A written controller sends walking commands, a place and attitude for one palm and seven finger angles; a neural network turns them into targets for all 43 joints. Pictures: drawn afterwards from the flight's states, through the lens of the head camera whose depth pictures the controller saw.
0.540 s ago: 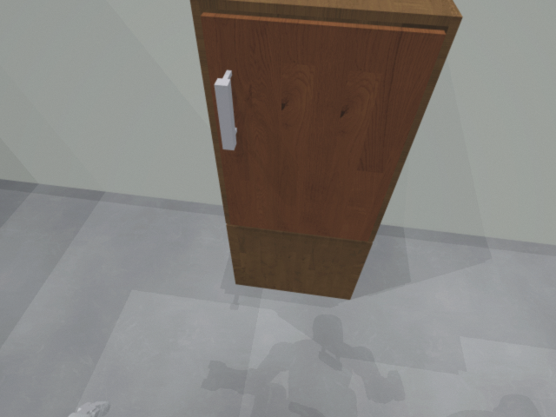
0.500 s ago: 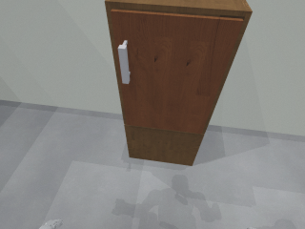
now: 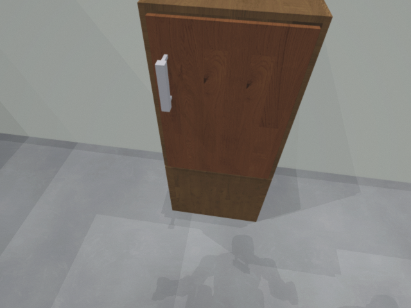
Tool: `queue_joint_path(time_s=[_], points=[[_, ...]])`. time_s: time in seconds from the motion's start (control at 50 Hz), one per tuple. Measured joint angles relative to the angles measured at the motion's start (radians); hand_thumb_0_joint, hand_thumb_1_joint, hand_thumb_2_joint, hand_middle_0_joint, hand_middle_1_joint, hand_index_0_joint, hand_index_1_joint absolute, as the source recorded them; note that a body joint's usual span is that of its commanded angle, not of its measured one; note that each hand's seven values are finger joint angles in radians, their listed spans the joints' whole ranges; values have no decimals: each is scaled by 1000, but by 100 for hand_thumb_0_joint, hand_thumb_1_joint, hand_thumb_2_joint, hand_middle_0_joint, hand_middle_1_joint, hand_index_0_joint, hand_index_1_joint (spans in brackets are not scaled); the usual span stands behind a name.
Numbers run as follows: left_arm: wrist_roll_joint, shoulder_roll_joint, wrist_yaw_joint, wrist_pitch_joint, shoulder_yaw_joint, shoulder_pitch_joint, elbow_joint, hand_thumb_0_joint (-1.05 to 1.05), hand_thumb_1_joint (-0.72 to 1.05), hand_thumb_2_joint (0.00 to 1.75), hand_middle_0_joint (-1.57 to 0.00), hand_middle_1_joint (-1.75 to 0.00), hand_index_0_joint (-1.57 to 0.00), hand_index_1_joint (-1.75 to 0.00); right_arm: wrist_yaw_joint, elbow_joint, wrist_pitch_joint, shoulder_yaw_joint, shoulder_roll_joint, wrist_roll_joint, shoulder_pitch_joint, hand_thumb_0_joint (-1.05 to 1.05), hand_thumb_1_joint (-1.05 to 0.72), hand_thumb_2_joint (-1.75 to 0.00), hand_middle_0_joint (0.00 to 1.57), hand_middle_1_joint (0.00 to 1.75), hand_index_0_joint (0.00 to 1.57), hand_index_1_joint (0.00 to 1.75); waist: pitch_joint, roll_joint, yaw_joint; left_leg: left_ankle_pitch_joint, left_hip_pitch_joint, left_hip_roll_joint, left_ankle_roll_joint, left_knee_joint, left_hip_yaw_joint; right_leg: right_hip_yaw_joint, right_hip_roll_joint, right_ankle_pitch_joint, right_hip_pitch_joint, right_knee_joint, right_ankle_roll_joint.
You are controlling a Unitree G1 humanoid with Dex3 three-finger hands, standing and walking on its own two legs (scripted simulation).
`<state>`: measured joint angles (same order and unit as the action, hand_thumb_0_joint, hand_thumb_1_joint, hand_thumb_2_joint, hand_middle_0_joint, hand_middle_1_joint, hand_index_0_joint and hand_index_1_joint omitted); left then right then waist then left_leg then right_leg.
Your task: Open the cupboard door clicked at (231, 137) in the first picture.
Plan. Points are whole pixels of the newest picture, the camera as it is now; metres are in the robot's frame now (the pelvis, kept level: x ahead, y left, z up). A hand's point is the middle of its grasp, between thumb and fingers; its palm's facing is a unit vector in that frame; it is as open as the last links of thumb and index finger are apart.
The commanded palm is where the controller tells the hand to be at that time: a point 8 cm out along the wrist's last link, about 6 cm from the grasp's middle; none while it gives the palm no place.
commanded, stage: stand and wait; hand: left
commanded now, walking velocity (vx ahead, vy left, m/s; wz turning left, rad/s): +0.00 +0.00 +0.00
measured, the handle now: (165, 83) +0.67 +0.16 +0.07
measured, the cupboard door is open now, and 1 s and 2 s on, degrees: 0 0 0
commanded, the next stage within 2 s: look at it before walking up in 0.28 s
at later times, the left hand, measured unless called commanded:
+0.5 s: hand out of the picture +0.07 +0.23 -0.15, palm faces -0.02 -0.95 -0.32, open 7.4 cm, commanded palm none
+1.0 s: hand out of the picture +0.06 +0.23 -0.16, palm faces -0.02 -0.95 -0.32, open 7.4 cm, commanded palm none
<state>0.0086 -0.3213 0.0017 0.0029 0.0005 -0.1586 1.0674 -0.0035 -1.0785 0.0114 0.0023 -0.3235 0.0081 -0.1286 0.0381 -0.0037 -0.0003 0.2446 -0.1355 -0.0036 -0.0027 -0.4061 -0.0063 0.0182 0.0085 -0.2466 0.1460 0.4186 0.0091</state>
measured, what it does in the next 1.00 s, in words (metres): stands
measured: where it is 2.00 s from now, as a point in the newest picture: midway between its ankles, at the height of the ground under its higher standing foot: outside the picture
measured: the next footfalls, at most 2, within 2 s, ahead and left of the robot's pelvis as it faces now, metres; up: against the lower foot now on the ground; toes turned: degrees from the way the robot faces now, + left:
none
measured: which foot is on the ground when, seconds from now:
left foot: down 0.00-1.00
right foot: down 0.00-1.00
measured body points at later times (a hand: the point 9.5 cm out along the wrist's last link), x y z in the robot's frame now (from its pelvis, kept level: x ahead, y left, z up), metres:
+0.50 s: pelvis -0.01 -0.01 +0.00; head +0.00 -0.01 +0.45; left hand +0.07 +0.28 -0.13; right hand +0.06 -0.30 -0.14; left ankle -0.02 +0.12 -0.74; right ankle -0.01 -0.13 -0.74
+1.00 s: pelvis +0.00 -0.01 +0.00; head +0.01 -0.01 +0.45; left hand +0.07 +0.28 -0.13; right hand +0.07 -0.30 -0.13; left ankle -0.02 +0.12 -0.74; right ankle -0.01 -0.13 -0.74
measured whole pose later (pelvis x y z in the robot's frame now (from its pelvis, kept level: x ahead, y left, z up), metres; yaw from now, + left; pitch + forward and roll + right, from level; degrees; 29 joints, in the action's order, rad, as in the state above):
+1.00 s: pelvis +0.00 -0.01 +0.00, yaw +0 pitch -1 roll +0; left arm 0.01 -0.32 0.00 -0.01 0.00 -0.15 1.10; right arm 0.00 -1.12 0.02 0.01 -0.32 0.01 -0.13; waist 0.04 0.00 0.00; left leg 0.21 -0.12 0.02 0.02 -0.35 0.00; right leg 0.01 -0.01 -0.21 0.13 0.36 -0.01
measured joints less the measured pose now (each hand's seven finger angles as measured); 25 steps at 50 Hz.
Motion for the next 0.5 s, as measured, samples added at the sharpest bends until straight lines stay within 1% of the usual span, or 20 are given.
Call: queue_joint_path(time_s=[0.2, 0.5], points=[[-1, 0, -1, -3, -2, 4, 26, 0, 91, 90, -20, -30, -20, -30, 0, -34, -1, 2, -1, -2, -17, 1, -90, -90, 20, 30, 20, 30, 4, 8, 4, -19, 5, 7, 7, 23, 1, -1, -7, 17, -3, -20, -6], [0, 10, -1, -11, -2, 27, 20, 0, 91, 90, -20, -30, -20, -30, 2, -36, 5, 3, 6, -1, -1, 1, -90, -90, 20, 30, 20, 30, -8, 9, 6, -30, 5, 14, 15, 37, 1, -1, -14, 28, -1, -30, -13]])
